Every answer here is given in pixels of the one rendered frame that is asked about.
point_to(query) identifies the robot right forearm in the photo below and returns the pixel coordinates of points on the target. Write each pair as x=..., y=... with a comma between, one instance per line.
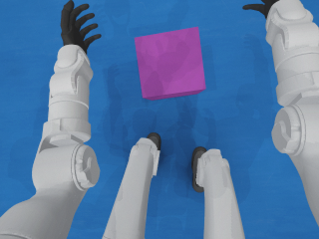
x=294, y=41

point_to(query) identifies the right robot thigh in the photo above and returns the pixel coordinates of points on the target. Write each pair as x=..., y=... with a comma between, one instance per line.
x=222, y=218

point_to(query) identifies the robot left hand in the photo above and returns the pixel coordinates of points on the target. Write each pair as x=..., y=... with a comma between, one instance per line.
x=71, y=33

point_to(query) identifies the carton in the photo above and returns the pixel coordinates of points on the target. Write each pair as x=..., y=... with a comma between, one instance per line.
x=170, y=64

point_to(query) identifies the robot thigh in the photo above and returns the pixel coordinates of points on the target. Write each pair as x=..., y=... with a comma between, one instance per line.
x=222, y=218
x=129, y=214

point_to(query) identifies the right robot upper arm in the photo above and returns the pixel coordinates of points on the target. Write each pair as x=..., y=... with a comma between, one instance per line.
x=296, y=133

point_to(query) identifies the left robot upper arm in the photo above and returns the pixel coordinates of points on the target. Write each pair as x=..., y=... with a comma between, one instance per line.
x=62, y=175

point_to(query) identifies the left robot thigh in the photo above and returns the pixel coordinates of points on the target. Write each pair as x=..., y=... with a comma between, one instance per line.
x=129, y=214

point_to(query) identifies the robot right hand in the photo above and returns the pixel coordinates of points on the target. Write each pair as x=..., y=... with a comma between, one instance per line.
x=262, y=8

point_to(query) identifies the robot left forearm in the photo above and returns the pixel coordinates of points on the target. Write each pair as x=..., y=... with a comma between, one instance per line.
x=68, y=115

